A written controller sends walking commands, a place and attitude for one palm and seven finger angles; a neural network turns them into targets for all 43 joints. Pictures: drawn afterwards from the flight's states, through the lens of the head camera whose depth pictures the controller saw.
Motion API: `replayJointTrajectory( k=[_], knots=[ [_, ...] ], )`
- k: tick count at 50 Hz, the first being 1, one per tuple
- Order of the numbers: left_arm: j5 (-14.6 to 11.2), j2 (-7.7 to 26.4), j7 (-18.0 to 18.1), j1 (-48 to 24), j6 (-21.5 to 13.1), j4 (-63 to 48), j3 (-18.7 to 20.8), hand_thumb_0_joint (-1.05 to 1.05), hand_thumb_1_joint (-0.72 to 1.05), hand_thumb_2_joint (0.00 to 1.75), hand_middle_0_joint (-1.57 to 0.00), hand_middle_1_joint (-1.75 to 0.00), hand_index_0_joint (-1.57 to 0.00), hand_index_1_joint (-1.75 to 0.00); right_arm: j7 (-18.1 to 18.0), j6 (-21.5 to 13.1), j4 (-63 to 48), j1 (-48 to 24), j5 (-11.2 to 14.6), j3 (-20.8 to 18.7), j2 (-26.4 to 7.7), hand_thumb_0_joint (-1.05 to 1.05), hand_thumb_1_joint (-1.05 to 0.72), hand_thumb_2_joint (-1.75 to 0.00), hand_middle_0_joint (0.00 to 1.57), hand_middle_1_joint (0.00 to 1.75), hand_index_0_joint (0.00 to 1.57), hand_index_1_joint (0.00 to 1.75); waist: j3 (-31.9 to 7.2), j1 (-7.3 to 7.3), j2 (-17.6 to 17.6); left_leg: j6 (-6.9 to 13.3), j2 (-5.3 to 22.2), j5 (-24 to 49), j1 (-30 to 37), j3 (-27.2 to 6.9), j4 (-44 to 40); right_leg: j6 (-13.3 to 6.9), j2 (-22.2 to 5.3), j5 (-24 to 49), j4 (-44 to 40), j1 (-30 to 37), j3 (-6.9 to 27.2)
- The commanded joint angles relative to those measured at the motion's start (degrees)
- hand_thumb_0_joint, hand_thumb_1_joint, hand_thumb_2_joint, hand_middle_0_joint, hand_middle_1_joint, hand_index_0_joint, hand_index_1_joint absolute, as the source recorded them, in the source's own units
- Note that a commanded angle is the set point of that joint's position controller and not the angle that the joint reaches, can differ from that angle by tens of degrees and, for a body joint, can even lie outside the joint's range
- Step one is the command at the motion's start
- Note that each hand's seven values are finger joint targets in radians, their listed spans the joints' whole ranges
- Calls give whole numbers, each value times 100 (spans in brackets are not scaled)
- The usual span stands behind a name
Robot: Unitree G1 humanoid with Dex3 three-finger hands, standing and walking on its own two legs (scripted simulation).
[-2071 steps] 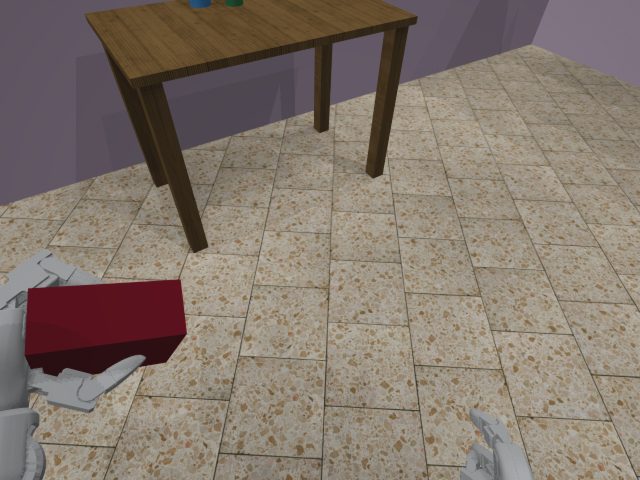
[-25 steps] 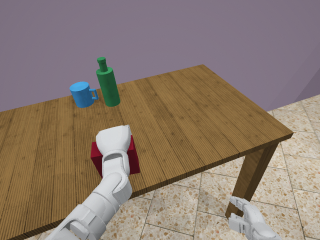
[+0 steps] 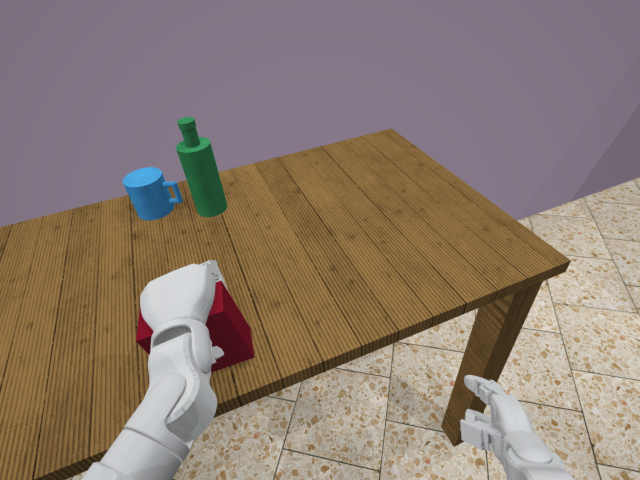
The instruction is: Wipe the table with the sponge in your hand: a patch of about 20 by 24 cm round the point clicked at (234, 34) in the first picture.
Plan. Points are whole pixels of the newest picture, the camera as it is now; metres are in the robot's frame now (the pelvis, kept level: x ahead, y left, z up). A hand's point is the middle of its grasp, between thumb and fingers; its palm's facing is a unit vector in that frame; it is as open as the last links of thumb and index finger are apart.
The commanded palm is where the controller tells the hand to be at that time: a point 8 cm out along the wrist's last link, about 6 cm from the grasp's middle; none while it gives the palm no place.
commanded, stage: slide back across to the middle lane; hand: left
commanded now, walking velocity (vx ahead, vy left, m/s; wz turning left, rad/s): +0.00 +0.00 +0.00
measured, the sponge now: (205, 341) +0.29 +0.20 +0.03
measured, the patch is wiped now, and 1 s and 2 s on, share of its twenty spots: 0.85 0.85 0.85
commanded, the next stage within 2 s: wipe forward along the middle lane in 0.14 s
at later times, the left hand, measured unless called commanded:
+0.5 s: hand (180, 324) +0.29 +0.23 +0.07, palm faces +0.01 -0.10 -1.00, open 9.5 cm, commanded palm +0.27 +0.23 +0.12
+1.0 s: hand (176, 301) +0.33 +0.25 +0.07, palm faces -0.06 -0.05 -1.00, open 9.5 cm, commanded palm +0.31 +0.26 +0.11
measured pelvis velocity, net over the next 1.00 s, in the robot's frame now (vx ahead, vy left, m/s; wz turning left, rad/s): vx -0.02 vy -0.01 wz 0.03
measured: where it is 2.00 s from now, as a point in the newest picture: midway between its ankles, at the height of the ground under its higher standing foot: outside the picture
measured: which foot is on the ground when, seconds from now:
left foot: down 0.00-1.00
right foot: down 0.00-1.00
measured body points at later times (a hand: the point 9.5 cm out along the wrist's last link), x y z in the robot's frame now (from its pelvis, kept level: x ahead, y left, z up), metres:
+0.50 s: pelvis -0.01 +0.00 +0.00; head -0.04 -0.04 +0.45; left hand +0.29 +0.23 +0.12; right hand +0.23 -0.21 -0.08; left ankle -0.03 +0.12 -0.74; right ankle +0.01 -0.06 -0.74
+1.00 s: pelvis -0.02 -0.01 +0.00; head -0.03 -0.05 +0.45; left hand +0.33 +0.25 +0.12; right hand +0.17 -0.25 -0.11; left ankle -0.03 +0.12 -0.74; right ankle +0.01 -0.06 -0.74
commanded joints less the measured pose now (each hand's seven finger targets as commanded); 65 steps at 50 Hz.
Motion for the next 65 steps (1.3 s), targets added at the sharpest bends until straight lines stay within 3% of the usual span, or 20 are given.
replayJointTrajectory(
  k=[1,4,7,9,12,14,17,19,21,24,27,29,32,43,54,55,60,62,64,65],
  knots=[
    [200,983,-3,-1269,16,-699,635,0,10,130,-120,-160,-120,-160,-90,-366,-1025,-1460,-19,-158,-518,0,-90,-90,20,30,20,30,-626,139,-687,229,-208,1168,-404,-94,-209,80,-386,1010,-489,690,601],
    [244,1226,-45,-1191,-72,-712,844,0,10,130,-120,-160,-120,-160,-127,-419,-1007,-1450,-33,-167,-551,0,-90,-90,20,30,20,30,-615,178,-526,230,-220,1135,-346,-146,-232,43,-358,864,-540,635,689],
    [275,989,-60,-1074,-173,-661,649,0,10,130,-120,-160,-120,-160,-135,-475,-1010,-1375,-34,-155,-525,0,-90,-90,20,30,20,30,-745,164,-643,228,-220,1211,-356,-141,-225,54,-367,1025,-454,720,564],
    [304,1317,-48,-1095,-224,-707,942,0,10,130,-120,-160,-120,-160,-149,-488,-989,-1397,-52,-165,-562,0,-90,-90,20,30,20,30,-769,217,-556,223,-214,1169,-349,-177,-257,32,-350,938,-484,726,653],
    [283,1152,-18,-946,-272,-624,848,0,10,130,-120,-160,-120,-160,-158,-542,-976,-1372,-47,-166,-535,0,-90,-90,20,30,20,30,-752,209,-741,224,-219,1193,-379,-140,-242,69,-372,1040,-468,770,577],
    [320,1441,12,-1128,-274,-557,1095,0,10,130,-120,-160,-120,-160,-183,-541,-917,-1363,-61,-171,-587,0,-90,-90,20,30,20,30,-739,212,-729,214,-219,1152,-397,-177,-256,42,-346,1001,-487,727,687],
    [365,1073,11,-1395,-251,-347,735,0,10,130,-120,-160,-120,-160,-208,-583,-896,-1305,-48,-172,-564,0,-90,-90,20,30,20,30,-652,132,-714,225,-212,1107,-394,-144,-256,64,-360,951,-484,585,509],
    [401,1475,30,-1535,-226,-91,1062,0,10,130,-120,-160,-120,-160,-248,-577,-813,-1282,-49,-160,-620,0,-90,-90,20,30,20,30,-617,159,-673,204,-211,981,-437,-183,-293,44,-339,712,-521,519,607],
    [474,1129,10,-1909,-216,126,696,0,10,130,-120,-160,-120,-160,-266,-598,-799,-1231,-27,-144,-568,0,-90,-90,20,30,20,30,-568,81,-588,208,-217,924,-459,-159,-281,53,-365,633,-494,411,465],
    [465,1370,24,-1949,-290,327,969,0,10,130,-120,-160,-120,-160,-301,-620,-787,-1182,-47,-165,-611,0,-90,-90,20,30,20,30,-783,159,-653,203,-217,928,-468,-210,-289,33,-342,635,-466,465,462],
    [371,993,6,-2158,-420,550,704,0,10,130,-120,-160,-120,-160,-343,-641,-777,-1038,-35,-174,-590,0,-90,-90,20,30,20,30,-812,47,-832,220,-215,950,-501,-175,-230,71,-373,859,-443,459,382],
    [376,1308,23,-2307,-508,648,980,0,10,130,-120,-160,-120,-160,-371,-632,-752,-1004,-49,-186,-626,0,-90,-90,20,30,20,30,-943,78,-839,209,-215,862,-558,-200,-241,62,-371,757,-459,491,496],
    [402,1022,30,-2592,-624,950,709,0,10,130,-120,-160,-120,-160,-419,-651,-725,-886,-39,-181,-617,0,-90,-90,20,30,20,30,-788,-37,-929,213,-219,745,-656,-159,-201,105,-410,704,-466,347,416],
    [446,1713,61,-3225,-1047,2384,1181,0,10,130,-120,-160,-120,-160,-576,-658,-504,-440,-47,-201,-710,0,-90,-90,20,30,20,30,-680,-133,-950,183,-237,278,-1200,-97,-90,191,-520,131,-579,203,602],
    [499,2221,211,-3667,-1690,3049,1618,0,10,130,-120,-160,-120,-160,-569,-722,-428,55,-57,-304,-786,0,-90,-90,20,30,20,30,-1132,-168,-792,198,-242,295,-1579,-135,57,186,-544,328,-456,279,677],
    [473,1979,231,-3740,-1731,3091,1382,0,10,130,-120,-160,-120,-160,-571,-733,-452,90,-44,-310,-754,0,-90,-90,20,30,20,30,-1085,-248,-803,219,-233,267,-1604,-75,99,233,-581,352,-456,263,622],
    [466,2540,331,-4308,-1895,3538,1687,0,10,130,-120,-160,-120,-160,-595,-765,-304,314,-44,-326,-826,0,-90,-90,20,30,20,30,-982,-373,-1067,229,-221,9,-1916,-71,165,307,-642,-102,-562,197,772],
    [523,2506,347,-4487,-1977,3815,1607,0,10,130,-120,-160,-120,-160,-587,-793,-253,420,-42,-334,-833,0,-90,-90,20,30,20,30,-881,-421,-1050,226,-222,-65,-2008,-74,167,309,-643,-266,-583,62,751],
    [586,2835,366,-4579,-2050,3925,1864,0,10,130,-120,-160,-120,-160,-569,-797,-211,474,-45,-356,-862,0,-90,-90,20,30,20,30,-1067,-358,-757,221,-216,43,-1963,-119,160,251,-609,-136,-519,66,760],
    [612,2673,371,-4646,-2085,3964,1693,0,10,130,-120,-160,-120,-160,-563,-794,-216,541,-43,-361,-834,0,-90,-90,20,30,20,30,-1195,-395,-668,236,-199,104,-1924,-70,193,272,-628,16,-456,105,652]
  ],
)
